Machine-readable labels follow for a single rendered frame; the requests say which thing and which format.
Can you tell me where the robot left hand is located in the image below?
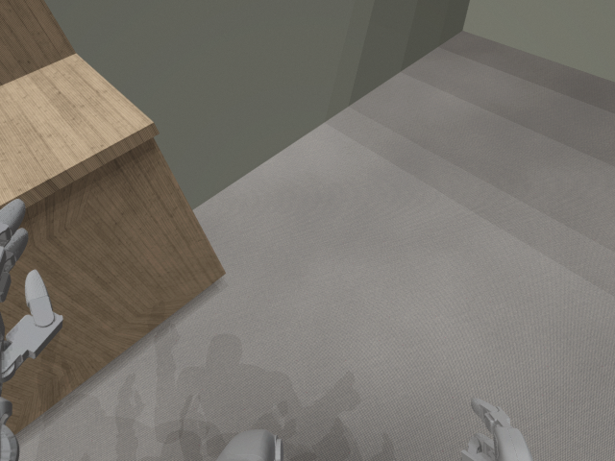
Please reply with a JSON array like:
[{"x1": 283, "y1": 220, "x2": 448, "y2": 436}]
[{"x1": 0, "y1": 199, "x2": 63, "y2": 397}]

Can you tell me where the left robot forearm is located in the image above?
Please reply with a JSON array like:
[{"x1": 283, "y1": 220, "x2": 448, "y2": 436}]
[{"x1": 0, "y1": 397, "x2": 19, "y2": 461}]

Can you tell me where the robot right hand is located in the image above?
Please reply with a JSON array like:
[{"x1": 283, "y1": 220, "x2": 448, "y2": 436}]
[{"x1": 461, "y1": 398, "x2": 533, "y2": 461}]

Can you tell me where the left robot thigh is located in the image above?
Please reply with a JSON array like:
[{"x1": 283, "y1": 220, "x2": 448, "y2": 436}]
[{"x1": 216, "y1": 429, "x2": 283, "y2": 461}]

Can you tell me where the counter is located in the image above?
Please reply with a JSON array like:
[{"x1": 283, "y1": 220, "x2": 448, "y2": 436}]
[{"x1": 0, "y1": 0, "x2": 226, "y2": 435}]

